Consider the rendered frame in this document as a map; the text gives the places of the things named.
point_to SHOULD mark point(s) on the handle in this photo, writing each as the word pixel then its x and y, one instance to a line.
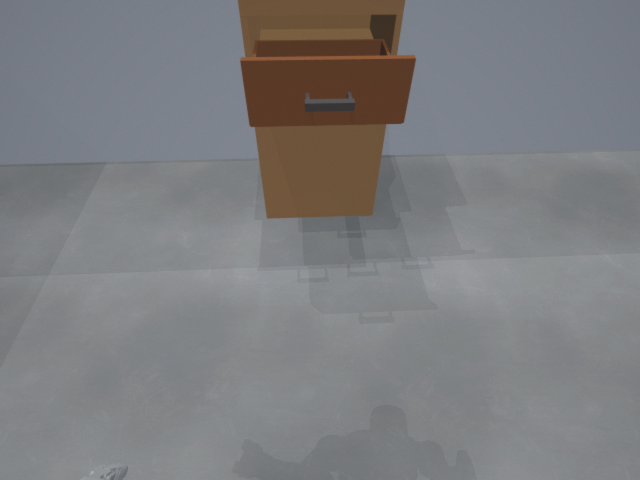
pixel 318 105

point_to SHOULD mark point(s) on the drawer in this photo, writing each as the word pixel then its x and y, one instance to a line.
pixel 280 72

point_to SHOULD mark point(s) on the cabinet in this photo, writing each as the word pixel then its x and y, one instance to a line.
pixel 328 170

